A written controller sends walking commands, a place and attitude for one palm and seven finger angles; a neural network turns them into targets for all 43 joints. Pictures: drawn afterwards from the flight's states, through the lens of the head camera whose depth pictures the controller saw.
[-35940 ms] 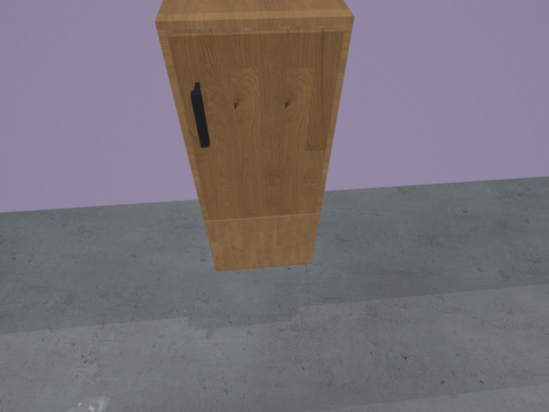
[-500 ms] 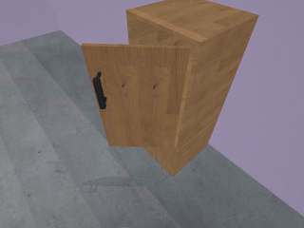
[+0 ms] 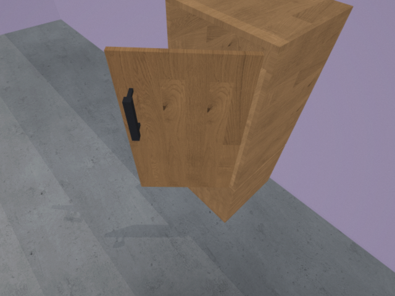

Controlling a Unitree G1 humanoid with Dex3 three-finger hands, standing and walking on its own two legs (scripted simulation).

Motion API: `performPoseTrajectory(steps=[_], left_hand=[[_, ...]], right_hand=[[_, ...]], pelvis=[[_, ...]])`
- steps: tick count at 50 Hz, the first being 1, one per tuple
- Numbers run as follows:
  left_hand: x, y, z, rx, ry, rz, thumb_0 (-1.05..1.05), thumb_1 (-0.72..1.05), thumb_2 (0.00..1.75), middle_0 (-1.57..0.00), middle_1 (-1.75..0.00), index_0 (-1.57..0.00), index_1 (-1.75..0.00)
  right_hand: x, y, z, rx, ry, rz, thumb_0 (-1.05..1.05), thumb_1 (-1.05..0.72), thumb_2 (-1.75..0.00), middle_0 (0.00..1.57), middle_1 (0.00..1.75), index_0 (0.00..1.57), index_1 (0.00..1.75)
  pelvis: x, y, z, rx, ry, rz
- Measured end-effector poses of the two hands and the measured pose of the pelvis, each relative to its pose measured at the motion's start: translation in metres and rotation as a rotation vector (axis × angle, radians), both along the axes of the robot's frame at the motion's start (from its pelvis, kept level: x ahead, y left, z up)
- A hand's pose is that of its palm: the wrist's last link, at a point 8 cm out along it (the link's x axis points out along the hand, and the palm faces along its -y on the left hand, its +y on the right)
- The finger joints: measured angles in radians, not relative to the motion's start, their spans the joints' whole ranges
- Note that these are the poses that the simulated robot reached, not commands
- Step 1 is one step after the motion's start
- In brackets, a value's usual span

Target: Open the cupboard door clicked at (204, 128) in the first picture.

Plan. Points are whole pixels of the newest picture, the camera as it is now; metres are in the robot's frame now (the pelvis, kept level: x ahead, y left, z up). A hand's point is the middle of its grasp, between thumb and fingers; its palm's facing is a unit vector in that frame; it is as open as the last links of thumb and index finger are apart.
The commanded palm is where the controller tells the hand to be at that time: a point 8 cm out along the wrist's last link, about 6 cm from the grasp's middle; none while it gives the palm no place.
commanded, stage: come to a stop and stand still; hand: left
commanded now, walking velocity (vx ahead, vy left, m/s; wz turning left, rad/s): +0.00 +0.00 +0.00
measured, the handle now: (133, 115) +0.54 +0.21 +0.03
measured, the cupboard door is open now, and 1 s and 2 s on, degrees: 47 47 47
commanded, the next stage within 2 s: look again from close up in 0.48 s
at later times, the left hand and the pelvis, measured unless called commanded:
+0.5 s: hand out of the picture -0.03 +0.12 -0.17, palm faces +0.03 -0.99 -0.15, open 7.3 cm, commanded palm none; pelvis -0.02 -0.03 +0.00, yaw +1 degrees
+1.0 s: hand out of the picture +0.01 +0.19 -0.17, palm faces +0.04 -0.97 -0.22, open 7.4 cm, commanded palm none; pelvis -0.02 +0.00 +0.00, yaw +1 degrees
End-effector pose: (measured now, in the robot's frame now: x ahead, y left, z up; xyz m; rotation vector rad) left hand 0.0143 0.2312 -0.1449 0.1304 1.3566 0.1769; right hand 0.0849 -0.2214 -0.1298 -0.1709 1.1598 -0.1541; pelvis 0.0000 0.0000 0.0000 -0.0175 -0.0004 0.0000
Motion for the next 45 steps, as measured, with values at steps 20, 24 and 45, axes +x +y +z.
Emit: performPoseTrajectory(steps=[20, 24, 45], left_hand=[[-0.032, -0.050, -0.002, -0.040, 0.022, 0.013, 0.01, 0.93, 0.90, -0.20, -0.30, -0.20, -0.30], [-0.045, -0.058, 0.001, -0.054, 0.050, 0.002, 0.01, 0.92, 0.90, -0.20, -0.30, -0.20, -0.30], [-0.003, 0.002, 0.010, 0.044, -0.141, -0.032, 0.00, 0.90, 0.90, -0.20, -0.30, -0.20, -0.30]], right_hand=[[-0.130, -0.017, -0.009, 0.049, 0.304, -0.061, 0.00, -0.92, -0.90, 0.19, 0.30, 0.20, 0.30], [-0.132, -0.009, -0.011, 0.080, 0.310, -0.047, 0.00, -0.91, -0.90, 0.19, 0.30, 0.20, 0.30], [-0.048, -0.026, 0.002, -0.023, 0.023, 0.024, 0.00, -0.91, -0.90, 0.19, 0.30, 0.20, 0.30]], pelvis=[[-0.011, -0.033, 0.004, 0.016, -0.013, 0.010], [-0.014, -0.034, 0.006, 0.018, -0.018, 0.015], [-0.021, -0.009, 0.001, 0.006, -0.043, 0.016]])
